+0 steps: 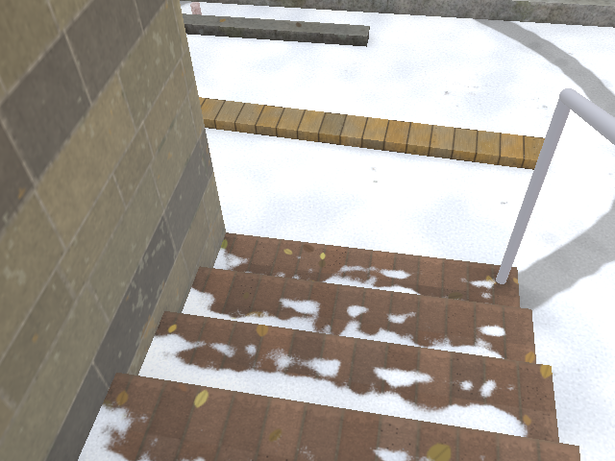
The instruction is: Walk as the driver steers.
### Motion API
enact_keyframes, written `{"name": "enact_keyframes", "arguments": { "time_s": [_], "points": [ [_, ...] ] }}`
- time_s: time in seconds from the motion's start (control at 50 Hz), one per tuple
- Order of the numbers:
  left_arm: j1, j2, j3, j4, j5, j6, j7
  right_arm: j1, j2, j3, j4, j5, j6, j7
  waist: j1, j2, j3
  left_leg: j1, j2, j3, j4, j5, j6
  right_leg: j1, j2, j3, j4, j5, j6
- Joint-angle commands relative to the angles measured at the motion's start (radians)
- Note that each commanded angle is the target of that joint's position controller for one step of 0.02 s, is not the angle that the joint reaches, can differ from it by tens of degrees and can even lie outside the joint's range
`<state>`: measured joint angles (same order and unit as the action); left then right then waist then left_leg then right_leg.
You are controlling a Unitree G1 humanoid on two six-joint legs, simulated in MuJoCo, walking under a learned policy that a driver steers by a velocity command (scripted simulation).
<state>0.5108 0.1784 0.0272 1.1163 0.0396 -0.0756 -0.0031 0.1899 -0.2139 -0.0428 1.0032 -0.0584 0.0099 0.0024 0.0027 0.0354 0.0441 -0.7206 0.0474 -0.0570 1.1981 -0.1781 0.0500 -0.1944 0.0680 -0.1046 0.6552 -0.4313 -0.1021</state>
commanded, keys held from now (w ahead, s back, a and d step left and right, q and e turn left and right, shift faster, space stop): w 0.26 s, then w+e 0.74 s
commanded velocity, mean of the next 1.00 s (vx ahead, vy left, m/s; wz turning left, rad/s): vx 0.50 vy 0.00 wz -0.31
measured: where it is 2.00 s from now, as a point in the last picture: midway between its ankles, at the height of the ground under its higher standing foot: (383, 341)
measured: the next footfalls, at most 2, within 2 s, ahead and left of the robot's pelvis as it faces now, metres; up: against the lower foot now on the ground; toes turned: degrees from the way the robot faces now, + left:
left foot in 0.34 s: +0.34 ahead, +0.12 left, -0.15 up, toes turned +3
right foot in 0.88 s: +0.62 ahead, -0.10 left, -0.30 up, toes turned -21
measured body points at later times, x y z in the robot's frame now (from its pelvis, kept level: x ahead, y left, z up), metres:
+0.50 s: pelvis +0.29 +0.06 -0.14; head +0.30 +0.07 +0.31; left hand +0.26 +0.30 -0.30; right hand +0.32 -0.19 -0.28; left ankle +0.30 +0.12 -0.87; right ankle +0.24 -0.08 -0.73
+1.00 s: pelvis +0.54 -0.03 -0.30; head +0.57 -0.05 +0.15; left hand +0.73 +0.18 -0.43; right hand +0.44 -0.25 -0.45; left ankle +0.47 +0.13 -0.79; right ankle +0.58 -0.08 -1.02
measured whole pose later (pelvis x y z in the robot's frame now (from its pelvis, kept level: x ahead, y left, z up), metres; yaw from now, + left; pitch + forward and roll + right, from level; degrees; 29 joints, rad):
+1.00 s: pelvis +0.54 -0.03 -0.30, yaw -21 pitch -1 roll +0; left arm 0.17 0.23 0.06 0.94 0.02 -0.01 0.00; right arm 0.35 -0.20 -0.03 0.99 -0.02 -0.05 -0.04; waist -0.04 0.02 0.09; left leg -0.52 0.06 0.02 1.83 -0.68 0.01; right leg -0.36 0.10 -0.07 0.62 -0.22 -0.15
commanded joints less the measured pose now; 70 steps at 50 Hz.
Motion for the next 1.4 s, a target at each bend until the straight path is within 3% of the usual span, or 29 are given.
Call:
{"name": "enact_keyframes", "arguments": {
  "time_s": [0.02, 0.1, 0.22, 0.3, 0.32, 0.34, 0.36, 0.38, 0.4, 0.42, 0.48, 0.52, 0.56, 0.6, 0.68, 0.82, 0.88, 0.9, 0.92, 0.94, 0.98, 1.0, 1.04, 1.08, 1.12, 1.18, 1.22, 1.3, 1.4],
  "points": [
    [0.024, 0.137, 0.019, -0.031, -0.022, -0.019, 0.023, 0.071, -0.05, -0.009, -0.007, 0.01, 0.005, 0.02, -0.063, -0.122, 0.061, 0.002, 0.049, -0.041, -0.089, 0.316, 0.011, -0.088, -0.3, 0.333, -0.248, 0.575, -0.103],
    [0.02, 0.101, 0.005, -0.033, -0.021, -0.028, 0.024, -0.126, -0.039, 0.003, -0.052, 0.023, -0.036, 0.043, -0.002, -0.07, 0.078, 0.123, 0.012, 0.057, -0.436, 0.658, 0.025, -0.127, -0.195, 0.232, -0.175, 0.201, -0.062],
    [0.124, 0.111, -0.001, 0.019, 0.005, 0.019, 0.03, -0.339, -0.023, 0.026, -0.163, 0.053, -0.065, 0.028, 0.159, -0.098, 0.165, 0.148, 0.006, 0.086, -0.731, 0.494, 0.004, 0.038, -0.202, 0.244, -0.004, 0.308, -0.094],
    [0.166, 0.107, -0.003, 0.034, 0.032, 0.055, 0.044, -0.048, -0.07, 0.001, -0.071, 0.045, -0.083, -0.001, 0.076, 0.004, 0.063, 0.425, -0.002, 0.103, -0.928, 0.384, 0.046, 0.138, -0.187, 0.253, 0.378, 0.589, -0.113],
    [0.149, 0.111, 0.0, 0.033, 0.006, 0.047, 0.043, 0.146, -0.087, -0.014, -0.004, 0.03, -0.087, 0.0, -0.024, 0.05, 0.001, 0.677, -0.005, 0.142, -0.969, 0.463, 0.046, 0.017, -0.153, 0.21, 0.606, 0.555, -0.112],
    [0.156, 0.092, 0.006, 0.039, -0.004, 0.04, 0.04, 0.279, -0.145, -0.032, 0.033, 0.017, -0.085, 0.005, -0.078, 0.11, -0.067, 0.963, 0.092, 0.043, -0.839, 0.598, 0.068, -0.26, -0.065, 0.174, 0.926, 0.053, -0.09],
    [0.264, 0.049, 0.012, 0.017, -0.071, 0.026, 0.056, 0.388, -0.178, -0.029, 0.018, 0.006, -0.078, 0.023, -0.058, 0.165, -0.296, 1.312, 0.351, -0.135, -0.399, 1.132, 0.14, -0.544, -0.022, 0.165, 1.295, -0.478, -0.05],
    [0.204, 0.133, 0.026, -0.036, -0.098, 0.013, 0.07, 0.446, -0.214, -0.049, 0.024, 0.057, -0.059, 0.035, -0.123, 0.162, -0.433, 1.375, 0.471, -0.296, -0.513, 0.789, 0.257, -0.685, -0.063, 0.171, 1.313, -0.364, -0.039],
    [0.015, 0.147, 0.028, -0.082, -0.072, 0.021, 0.067, 0.346, -0.195, -0.054, 0.001, 0.051, -0.06, 0.02, -0.132, 0.177, -0.243, 1.135, 0.435, -0.353, -0.75, 0.173, 0.302, -0.81, -0.095, 0.139, 1.191, -0.169, -0.02],
    [-0.1, 0.161, 0.037, -0.102, -0.031, 0.025, 0.053, 0.254, -0.103, -0.03, -0.016, 0.037, -0.068, 0.012, -0.103, 0.059, -0.079, 0.884, 0.37, -0.289, -0.843, 0.034, 0.263, -0.749, -0.117, 0.154, 1.09, -0.084, -0.003],
    [-0.038, 0.058, 0.043, -0.072, -0.004, 0.076, 0.015, 0.175, -0.064, -0.015, -0.006, 0.02, -0.102, -0.003, 0.06, -0.016, 0.093, 0.394, 0.247, -0.053, -0.825, 0.24, 0.14, -0.472, -0.171, 0.198, 0.671, 0.192, 0.031],
    [-0.082, -0.004, 0.03, -0.097, 0.012, 0.089, 0.001, 0.199, -0.092, -0.02, 0.001, 0.041, -0.128, -0.009, 0.061, 0.042, 0.073, 0.349, 0.234, -0.058, -0.829, 0.281, 0.159, -0.444, -0.152, 0.187, 0.533, 0.292, 0.062],
    [-0.096, 0.035, 0.041, -0.121, 0.025, 0.103, -0.001, 0.249, -0.122, -0.029, 0.013, 0.027, -0.123, -0.012, 0.064, 0.06, 0.004, 0.442, 0.268, -0.061, -0.774, 0.375, 0.184, -0.517, -0.141, 0.173, 0.572, 0.387, 0.052],
    [-0.235, 0.066, 0.054, -0.174, 0.003, 0.091, -0.013, 0.246, -0.034, -0.008, 0.02, 0.048, -0.127, -0.014, 0.054, 0.01, 0.048, 0.489, 0.227, -0.011, -0.752, 0.171, 0.125, -0.623, -0.159, 0.248, 0.403, 0.598, 0.023],
    [-0.361, 0.057, 0.046, -0.201, -0.003, 0.063, -0.055, 0.207, -0.049, 0.003, 0.004, 0.044, -0.138, -0.021, 0.02, 0.012, 0.046, 0.284, 0.146, 0.155, -0.703, -0.156, 0.045, -0.304, -0.096, 0.107, 0.112, 1.046, -0.002],
    [-0.536, 0.085, 0.027, -0.269, -0.004, 0.063, -0.041, 0.396, -0.095, -0.004, 0.065, 0.004, -0.089, -0.059, -0.123, 0.012, 0.199, 0.596, 0.214, 0.145, -0.372, 0.171, 0.076, -0.34, -0.117, 0.012, -0.266, 0.715, -0.006],
    [-0.043, 0.153, 0.067, -0.102, 0.012, 0.051, -0.013, 0.333, -0.125, -0.004, 0.057, 0.018, -0.069, -0.056, 0.113, -0.065, -0.071, 0.471, 0.123, 0.227, 0.302, 0.271, 0.063, 0.23, -0.066, -0.021, -0.327, 0.766, -0.068],
    [-0.007, 0.269, 0.098, -0.09, 0.018, 0.048, -0.016, 0.39, -0.061, -0.01, 0.042, 0.043, -0.071, -0.052, 0.078, -0.321, -0.145, 0.061, -0.016, 0.251, 0.756, -0.624, 0.019, 0.582, -0.206, 0.12, -0.011, 1.153, -0.154],
    [0.049, 0.299, 0.102, -0.111, -0.033, 0.052, -0.02, 0.407, -0.083, -0.001, -0.027, 0.079, -0.085, -0.05, 0.103, -0.287, -0.378, -0.188, 0.0, 0.115, 0.907, -0.694, -0.013, 0.828, -0.386, 0.388, 0.14, 1.303, -0.291],
    [0.079, 0.313, 0.105, -0.137, -0.043, 0.067, -0.007, 0.26, -0.098, -0.003, -0.112, 0.082, -0.094, -0.052, 0.174, -0.206, -0.446, -0.332, -0.012, 0.089, 0.886, -0.631, -0.052, 0.831, -0.485, 0.602, -0.096, 0.906, -0.38],
    [-0.106, 0.191, 0.064, -0.184, -0.017, 0.08, 0.021, 0.095, -0.135, -0.004, -0.135, 0.03, -0.083, -0.04, 0.09, 0.0, -0.15, -0.368, 0.058, 0.043, 0.59, -0.398, -0.039, 0.446, -0.44, 0.581, -0.319, 0.28, -0.307],
    [-0.146, 0.188, 0.057, -0.191, -0.015, 0.07, 0.018, 0.113, -0.131, -0.011, -0.126, 0.01, -0.064, -0.038, 0.057, -0.033, -0.091, -0.26, 0.066, 0.037, 0.547, -0.448, -0.04, 0.237, -0.453, 0.642, -0.295, 0.32, -0.325],
    [-0.217, 0.153, 0.039, -0.185, -0.042, 0.029, 0.02, 0.062, -0.088, -0.005, -0.14, 0.001, -0.029, -0.037, -0.05, 0.058, 0.06, 0.045, 0.1, 0.001, 0.017, -0.084, -0.089, -0.214, -0.27, 0.434, -0.36, 0.384, -0.223],
    [-0.195, 0.227, 0.058, -0.17, -0.039, 0.014, 0.023, 0.107, -0.047, 0.004, -0.128, -0.014, -0.011, -0.021, -0.06, -0.084, -0.023, 0.214, 0.049, 0.05, -0.086, 0.0, -0.102, -0.224, -0.213, 0.378, -0.316, 0.758, -0.215],
    [-0.171, 0.199, 0.059, -0.169, -0.034, 0.017, 0.013, 0.237, -0.068, -0.007, -0.063, 0.023, -0.011, -0.011, -0.079, -0.123, -0.109, 0.267, 0.042, 0.062, -0.095, 0.171, -0.061, -0.161, -0.197, 0.322, -0.24, 0.841, -0.185],
    [-0.013, 0.146, 0.049, -0.127, -0.032, 0.027, 0.037, -0.026, -0.129, -0.048, -0.149, 0.026, -0.014, 0.007, 0.028, -0.065, 0.0, -0.141, 0.081, -0.058, -0.246, 0.293, -0.05, 0.082, -0.22, 0.531, -0.172, 0.262, -0.216],
    [-0.017, 0.124, 0.041, -0.146, -0.028, 0.023, 0.048, -0.102, -0.085, -0.045, -0.176, 0.009, -0.015, 0.021, 0.039, -0.059, 0.046, -0.096, 0.066, -0.062, -0.381, 0.434, -0.059, -0.027, -0.194, 0.546, -0.152, -0.003, -0.209],
    [-0.028, 0.129, 0.025, -0.177, -0.019, 0.017, 0.056, -0.174, -0.067, -0.04, -0.2, 0.0, -0.017, 0.051, 0.064, -0.077, 0.068, 0.008, 0.025, -0.038, -0.45, 0.517, -0.058, -0.139, -0.16, 0.536, -0.039, -0.059, -0.188],
    [0.008, 0.158, 0.019, -0.17, -0.002, 0.035, 0.077, -0.248, -0.033, -0.019, -0.245, 0.05, -0.048, 0.062, 0.144, -0.106, 0.126, 0.168, -0.006, -0.01, -0.699, 0.439, -0.054, -0.166, -0.126, 0.499, 0.088, 0.074, -0.154]
  ]
}}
